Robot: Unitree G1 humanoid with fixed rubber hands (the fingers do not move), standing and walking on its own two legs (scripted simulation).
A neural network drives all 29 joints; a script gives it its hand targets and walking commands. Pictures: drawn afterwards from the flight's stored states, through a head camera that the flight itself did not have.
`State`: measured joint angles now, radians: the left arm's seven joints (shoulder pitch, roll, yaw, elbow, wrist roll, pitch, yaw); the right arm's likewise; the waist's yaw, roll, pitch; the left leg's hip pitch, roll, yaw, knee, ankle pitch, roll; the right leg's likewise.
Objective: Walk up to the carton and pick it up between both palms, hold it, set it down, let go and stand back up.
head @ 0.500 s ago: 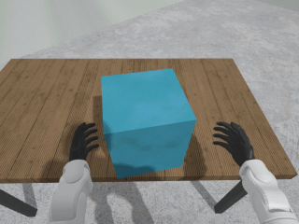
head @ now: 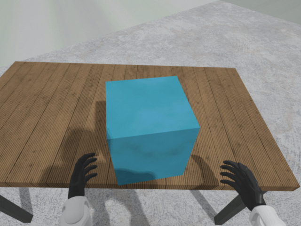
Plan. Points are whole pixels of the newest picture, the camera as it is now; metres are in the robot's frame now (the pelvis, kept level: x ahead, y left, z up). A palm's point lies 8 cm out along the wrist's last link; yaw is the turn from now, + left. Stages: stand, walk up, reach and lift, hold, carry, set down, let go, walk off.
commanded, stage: set down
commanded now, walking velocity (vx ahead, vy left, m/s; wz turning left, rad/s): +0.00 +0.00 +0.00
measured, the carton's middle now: (146, 131) +0.37 +0.05 +0.02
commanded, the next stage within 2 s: let go in 1.66 s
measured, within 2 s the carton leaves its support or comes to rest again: neither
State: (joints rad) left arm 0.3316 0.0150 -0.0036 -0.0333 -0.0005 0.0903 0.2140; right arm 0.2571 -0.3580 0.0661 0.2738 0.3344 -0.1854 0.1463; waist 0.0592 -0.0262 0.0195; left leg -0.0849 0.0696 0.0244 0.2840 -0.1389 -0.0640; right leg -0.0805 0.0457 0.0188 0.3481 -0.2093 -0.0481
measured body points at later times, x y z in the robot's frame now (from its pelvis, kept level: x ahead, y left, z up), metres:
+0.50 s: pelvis +0.01 +0.00 +0.00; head -0.01 +0.02 +0.45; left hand +0.18 +0.22 -0.03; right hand +0.21 -0.22 -0.03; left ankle +0.01 +0.16 -0.75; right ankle -0.01 -0.09 -0.75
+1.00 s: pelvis +0.01 +0.02 +0.00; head -0.01 +0.03 +0.45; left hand +0.19 +0.23 -0.04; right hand +0.20 -0.19 -0.05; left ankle +0.01 +0.16 -0.75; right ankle -0.01 -0.09 -0.75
